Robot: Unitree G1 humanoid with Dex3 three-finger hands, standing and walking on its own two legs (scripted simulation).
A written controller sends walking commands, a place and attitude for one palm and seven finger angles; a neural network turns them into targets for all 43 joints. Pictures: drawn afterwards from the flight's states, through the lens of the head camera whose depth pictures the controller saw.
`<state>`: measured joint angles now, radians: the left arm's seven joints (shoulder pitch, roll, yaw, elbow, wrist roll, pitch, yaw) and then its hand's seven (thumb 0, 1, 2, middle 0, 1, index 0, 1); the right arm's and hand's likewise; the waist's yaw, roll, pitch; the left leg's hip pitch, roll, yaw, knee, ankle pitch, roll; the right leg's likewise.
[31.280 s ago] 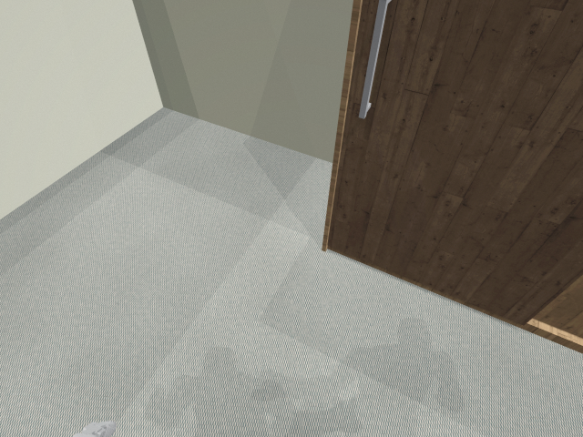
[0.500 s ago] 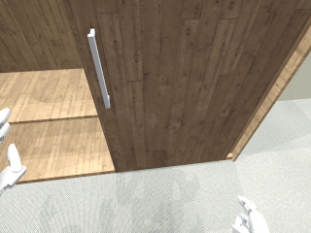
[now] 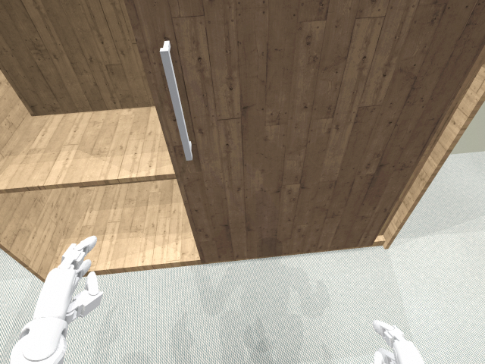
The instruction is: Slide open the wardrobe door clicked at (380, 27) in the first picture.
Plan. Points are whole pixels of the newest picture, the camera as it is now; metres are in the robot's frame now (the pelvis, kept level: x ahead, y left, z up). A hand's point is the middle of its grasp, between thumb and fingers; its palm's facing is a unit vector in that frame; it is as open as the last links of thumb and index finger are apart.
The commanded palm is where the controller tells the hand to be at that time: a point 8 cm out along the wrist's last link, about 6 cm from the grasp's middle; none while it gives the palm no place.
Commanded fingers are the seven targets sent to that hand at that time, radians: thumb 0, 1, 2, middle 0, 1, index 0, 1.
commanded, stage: let the arm hang, fingers relaxed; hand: left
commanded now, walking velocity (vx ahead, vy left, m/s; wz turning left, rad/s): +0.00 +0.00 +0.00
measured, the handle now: (179, 107) +0.63 +0.19 +0.10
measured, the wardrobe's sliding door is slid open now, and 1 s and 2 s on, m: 0.68 0.68 0.68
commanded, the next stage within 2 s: look to check the result in 0.98 s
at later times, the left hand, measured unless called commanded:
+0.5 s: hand out of the picture -0.02 +0.19 -0.16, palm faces +0.01 -0.97 -0.23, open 7.3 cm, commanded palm none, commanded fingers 0.00 0.90 0.90 -0.20 -0.30 -0.20 -0.30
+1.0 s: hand out of the picture +0.06 +0.17 -0.16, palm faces +0.00 -0.98 -0.19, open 7.3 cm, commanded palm none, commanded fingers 0.00 0.90 0.90 -0.20 -0.30 -0.20 -0.30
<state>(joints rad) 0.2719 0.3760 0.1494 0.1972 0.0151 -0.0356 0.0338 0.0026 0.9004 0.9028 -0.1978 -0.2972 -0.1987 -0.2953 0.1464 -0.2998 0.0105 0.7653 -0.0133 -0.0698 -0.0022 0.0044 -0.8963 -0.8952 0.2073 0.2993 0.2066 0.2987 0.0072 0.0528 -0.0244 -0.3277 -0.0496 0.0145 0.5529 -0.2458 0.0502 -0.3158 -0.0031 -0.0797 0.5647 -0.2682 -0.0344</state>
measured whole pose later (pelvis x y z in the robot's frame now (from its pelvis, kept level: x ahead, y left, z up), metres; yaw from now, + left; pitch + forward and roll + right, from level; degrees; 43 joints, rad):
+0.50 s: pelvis +0.00 +0.00 +0.01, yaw +0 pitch +0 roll -1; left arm 0.29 0.20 0.01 1.14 0.01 0.02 0.02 0.01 0.93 0.90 -0.20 -0.30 -0.20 -0.29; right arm 0.31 -0.15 0.01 1.10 -0.02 0.02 -0.03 0.00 -0.90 -0.90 0.20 0.30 0.20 0.30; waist 0.00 0.01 0.06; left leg -0.26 -0.04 0.00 0.45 -0.20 0.04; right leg -0.22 0.02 -0.09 0.42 -0.20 -0.04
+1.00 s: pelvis +0.03 +0.00 +0.01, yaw -1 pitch +0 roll +0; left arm 0.21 0.17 0.00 1.13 0.01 -0.01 0.03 0.00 0.92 0.90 -0.20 -0.30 -0.20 -0.29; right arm 0.23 -0.16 0.02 1.13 -0.02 -0.01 -0.04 0.00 -0.91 -0.90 0.20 0.30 0.20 0.30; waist -0.01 -0.01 0.03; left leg -0.17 -0.04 0.02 0.38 -0.21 0.04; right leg -0.16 0.01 -0.07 0.38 -0.22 -0.03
